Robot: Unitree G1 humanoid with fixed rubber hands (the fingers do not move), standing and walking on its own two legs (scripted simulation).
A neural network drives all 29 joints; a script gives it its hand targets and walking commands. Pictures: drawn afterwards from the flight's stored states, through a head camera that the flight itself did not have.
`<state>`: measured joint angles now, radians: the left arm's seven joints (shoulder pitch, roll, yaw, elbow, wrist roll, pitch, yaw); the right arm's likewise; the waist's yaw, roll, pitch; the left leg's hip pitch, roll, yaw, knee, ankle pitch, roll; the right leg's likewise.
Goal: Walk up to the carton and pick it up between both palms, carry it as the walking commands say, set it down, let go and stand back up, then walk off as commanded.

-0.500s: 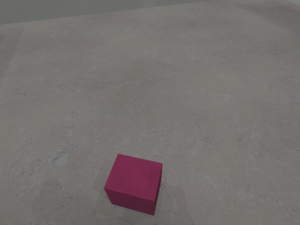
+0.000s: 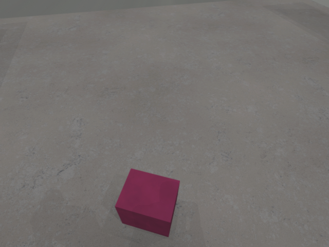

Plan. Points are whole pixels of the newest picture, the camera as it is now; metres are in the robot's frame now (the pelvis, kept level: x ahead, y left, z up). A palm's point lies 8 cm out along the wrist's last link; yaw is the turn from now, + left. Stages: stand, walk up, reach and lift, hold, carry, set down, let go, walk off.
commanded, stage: walk up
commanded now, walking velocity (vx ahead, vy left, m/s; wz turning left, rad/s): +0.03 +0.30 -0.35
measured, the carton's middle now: (149, 203) +0.48 +0.09 -0.65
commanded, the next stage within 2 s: none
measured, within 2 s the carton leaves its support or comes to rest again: neither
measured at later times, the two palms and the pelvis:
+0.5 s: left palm out of the picture +0.07 +0.40 -0.15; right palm out of the picture +0.01 -0.08 -0.13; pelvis +0.05 +0.15 +0.00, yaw -8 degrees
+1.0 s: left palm out of the picture +0.17 +0.35 -0.15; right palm out of the picture +0.01 -0.05 -0.15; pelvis +0.09 +0.14 +0.00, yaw -8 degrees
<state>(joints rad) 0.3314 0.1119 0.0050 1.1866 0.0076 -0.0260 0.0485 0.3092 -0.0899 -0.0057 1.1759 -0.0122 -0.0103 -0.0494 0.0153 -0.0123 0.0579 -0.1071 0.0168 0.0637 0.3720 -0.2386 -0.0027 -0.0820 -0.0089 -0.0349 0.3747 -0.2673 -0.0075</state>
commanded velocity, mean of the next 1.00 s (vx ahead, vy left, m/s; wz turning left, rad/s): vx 0.08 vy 0.10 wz -0.13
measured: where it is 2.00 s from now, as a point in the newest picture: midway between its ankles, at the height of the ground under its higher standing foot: outside the picture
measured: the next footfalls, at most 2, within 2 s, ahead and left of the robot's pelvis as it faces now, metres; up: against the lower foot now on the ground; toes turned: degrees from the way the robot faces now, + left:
left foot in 0.36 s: +0.10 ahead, +0.25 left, +0.00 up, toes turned -1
right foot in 0.86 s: +0.09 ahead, +0.03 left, +0.00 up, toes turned -5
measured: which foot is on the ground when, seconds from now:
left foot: down 0.00-0.00, up 0.02-0.34, down 0.36-1.00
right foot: down 0.00-0.36, up 0.38-0.84, down 0.86-1.00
